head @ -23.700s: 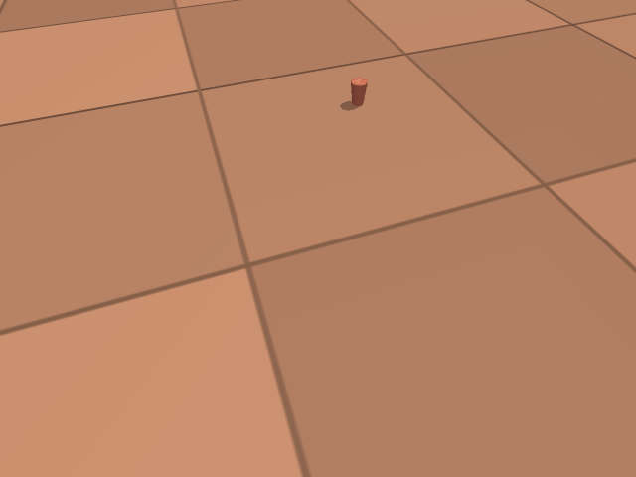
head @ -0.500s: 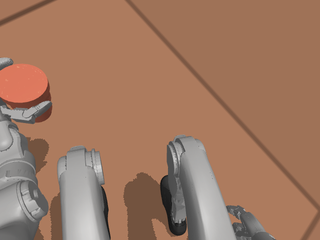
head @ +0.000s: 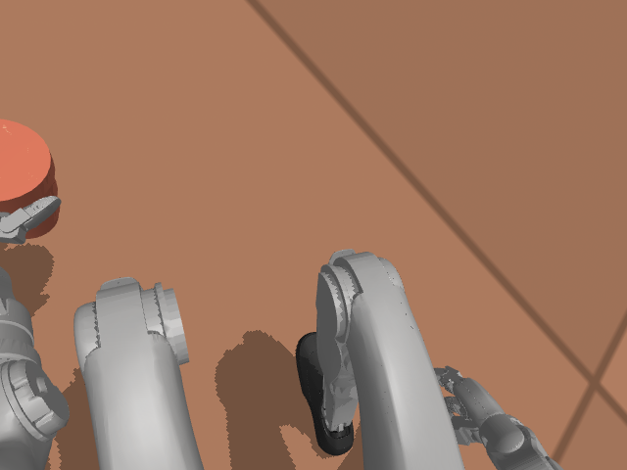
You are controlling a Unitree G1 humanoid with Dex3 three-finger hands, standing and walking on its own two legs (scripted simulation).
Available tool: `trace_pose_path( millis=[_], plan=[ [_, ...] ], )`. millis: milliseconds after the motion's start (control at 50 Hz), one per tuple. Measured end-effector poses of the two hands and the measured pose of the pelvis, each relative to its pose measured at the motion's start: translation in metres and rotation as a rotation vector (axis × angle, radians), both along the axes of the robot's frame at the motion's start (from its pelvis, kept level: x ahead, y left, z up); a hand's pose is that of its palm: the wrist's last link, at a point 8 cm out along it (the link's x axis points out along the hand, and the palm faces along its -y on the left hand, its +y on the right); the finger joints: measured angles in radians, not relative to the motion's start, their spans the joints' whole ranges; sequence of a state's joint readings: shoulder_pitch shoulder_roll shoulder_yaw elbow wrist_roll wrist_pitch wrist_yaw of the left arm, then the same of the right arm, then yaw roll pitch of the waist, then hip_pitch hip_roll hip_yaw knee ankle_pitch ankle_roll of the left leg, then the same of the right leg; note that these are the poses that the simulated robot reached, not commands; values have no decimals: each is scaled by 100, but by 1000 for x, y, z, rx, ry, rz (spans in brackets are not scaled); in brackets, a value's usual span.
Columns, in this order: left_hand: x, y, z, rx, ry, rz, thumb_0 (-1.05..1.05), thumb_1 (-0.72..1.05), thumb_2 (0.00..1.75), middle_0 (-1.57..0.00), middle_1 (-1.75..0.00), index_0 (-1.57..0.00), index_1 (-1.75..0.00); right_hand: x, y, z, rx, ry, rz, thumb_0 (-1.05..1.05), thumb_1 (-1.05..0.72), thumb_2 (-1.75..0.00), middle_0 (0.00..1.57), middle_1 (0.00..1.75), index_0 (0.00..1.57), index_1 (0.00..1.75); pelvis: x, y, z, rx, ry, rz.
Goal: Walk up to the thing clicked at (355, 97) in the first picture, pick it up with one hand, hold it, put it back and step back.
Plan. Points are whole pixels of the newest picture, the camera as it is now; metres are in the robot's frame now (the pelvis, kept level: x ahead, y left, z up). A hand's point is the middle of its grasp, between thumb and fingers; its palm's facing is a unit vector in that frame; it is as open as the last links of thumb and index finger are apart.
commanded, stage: crouch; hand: left
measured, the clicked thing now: (13, 190) +0.44 +0.30 -0.12
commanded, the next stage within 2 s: lower in 0.02 s
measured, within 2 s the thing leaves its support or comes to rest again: neither
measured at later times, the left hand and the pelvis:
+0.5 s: hand (16, 198) +0.44 +0.31 -0.15, palm faces +0.47 -0.88 -0.03, open 12.2 cm; pelvis +0.00 +0.00 -0.02, yaw -3 degrees
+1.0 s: hand (22, 205) +0.44 +0.31 -0.19, palm faces +0.48 -0.88 -0.02, open 12.2 cm; pelvis -0.01 +0.01 -0.03, yaw -5 degrees
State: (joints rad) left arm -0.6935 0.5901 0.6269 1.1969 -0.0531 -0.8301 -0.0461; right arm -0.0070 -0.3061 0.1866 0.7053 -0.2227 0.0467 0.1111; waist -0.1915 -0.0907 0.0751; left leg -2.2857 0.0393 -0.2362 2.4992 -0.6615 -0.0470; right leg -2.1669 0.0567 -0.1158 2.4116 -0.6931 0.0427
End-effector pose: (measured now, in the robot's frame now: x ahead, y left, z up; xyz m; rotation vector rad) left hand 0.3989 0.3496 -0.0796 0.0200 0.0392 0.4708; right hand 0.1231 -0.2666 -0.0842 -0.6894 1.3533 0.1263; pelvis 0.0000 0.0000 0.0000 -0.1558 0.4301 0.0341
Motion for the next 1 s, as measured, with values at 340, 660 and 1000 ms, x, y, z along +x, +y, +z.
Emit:
trace_pose_path(
  millis=[340,660,1000],
  plan=[
    [-9,-1,-47,-19,57,29,0,-61,91,-71,-103,-61,-102,-7,1,2,-40,54,77,0,-92,-90,20,30,21,30,-3,2,-11,-25,-57,-18],
    [1,3,-83,-14,42,36,0,-61,91,-71,-103,-61,-102,-3,5,13,-115,77,192,0,-92,-91,20,30,21,30,-4,8,-21,-68,-124,-43],
    [-1,2,-103,-27,43,32,0,-61,91,-71,-103,-61,-101,7,14,23,-159,63,295,0,-91,-90,20,30,21,30,-9,13,-27,-98,-180,-61]
  ],
)
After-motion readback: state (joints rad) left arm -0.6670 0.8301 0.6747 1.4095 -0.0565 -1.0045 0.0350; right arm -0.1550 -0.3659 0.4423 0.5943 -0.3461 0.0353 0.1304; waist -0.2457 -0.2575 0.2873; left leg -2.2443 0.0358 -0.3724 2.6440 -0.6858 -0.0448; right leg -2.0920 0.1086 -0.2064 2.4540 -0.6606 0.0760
